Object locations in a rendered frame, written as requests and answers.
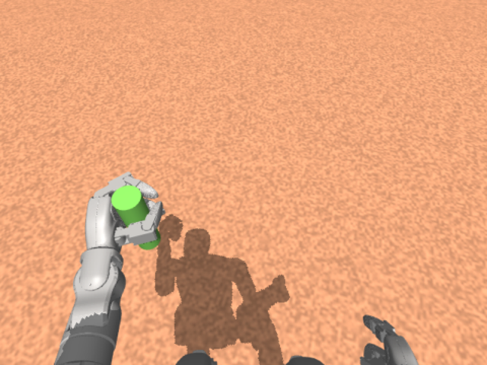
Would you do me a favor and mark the left robot hand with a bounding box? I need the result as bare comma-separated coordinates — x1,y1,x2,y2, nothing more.
85,172,165,253

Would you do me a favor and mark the left robot arm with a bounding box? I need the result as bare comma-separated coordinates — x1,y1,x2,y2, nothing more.
54,247,126,365

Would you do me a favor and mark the can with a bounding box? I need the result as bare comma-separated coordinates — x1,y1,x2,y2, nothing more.
111,186,161,250

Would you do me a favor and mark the right robot hand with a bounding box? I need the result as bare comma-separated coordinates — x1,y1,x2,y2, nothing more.
360,315,419,365

